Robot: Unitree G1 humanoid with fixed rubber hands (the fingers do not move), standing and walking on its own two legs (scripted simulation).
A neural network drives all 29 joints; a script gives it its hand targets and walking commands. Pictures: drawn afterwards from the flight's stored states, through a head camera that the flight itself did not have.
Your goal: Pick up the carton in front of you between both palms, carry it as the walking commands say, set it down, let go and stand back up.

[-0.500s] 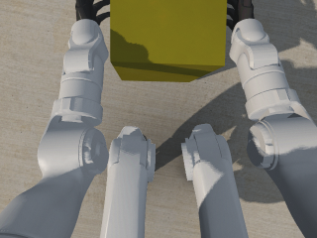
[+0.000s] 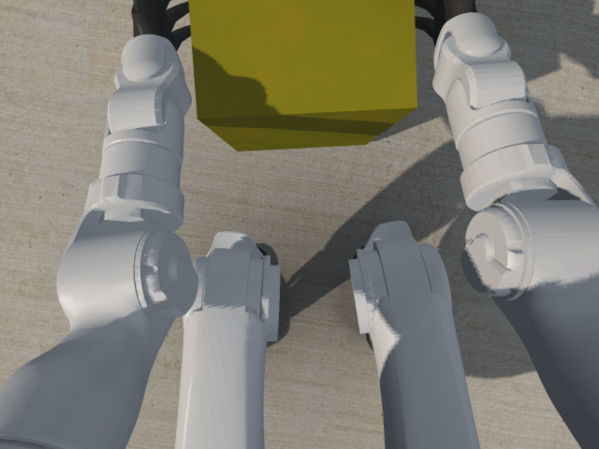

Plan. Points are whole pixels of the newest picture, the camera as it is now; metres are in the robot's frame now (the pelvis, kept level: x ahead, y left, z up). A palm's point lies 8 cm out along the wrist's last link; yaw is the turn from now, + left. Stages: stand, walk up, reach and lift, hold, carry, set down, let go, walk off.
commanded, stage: set down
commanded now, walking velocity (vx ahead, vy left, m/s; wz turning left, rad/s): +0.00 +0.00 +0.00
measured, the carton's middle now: (299, 55) +0.53 +0.00 -0.24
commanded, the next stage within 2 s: let go in 1.78 s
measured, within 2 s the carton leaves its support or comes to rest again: rests again in 0.54 s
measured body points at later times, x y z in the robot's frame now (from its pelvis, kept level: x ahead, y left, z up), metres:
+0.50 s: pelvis +0.01 +0.00 -0.01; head +0.36 -0.01 +0.26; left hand +0.55 +0.16 -0.17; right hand +0.56 -0.15 -0.17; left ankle +0.11 +0.12 -0.34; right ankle +0.10 -0.12 -0.34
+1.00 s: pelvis +0.00 +0.00 +0.01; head +0.34 +0.00 +0.30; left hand +0.54 +0.18 -0.12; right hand +0.56 -0.19 -0.12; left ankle +0.11 +0.12 -0.34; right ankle +0.10 -0.12 -0.34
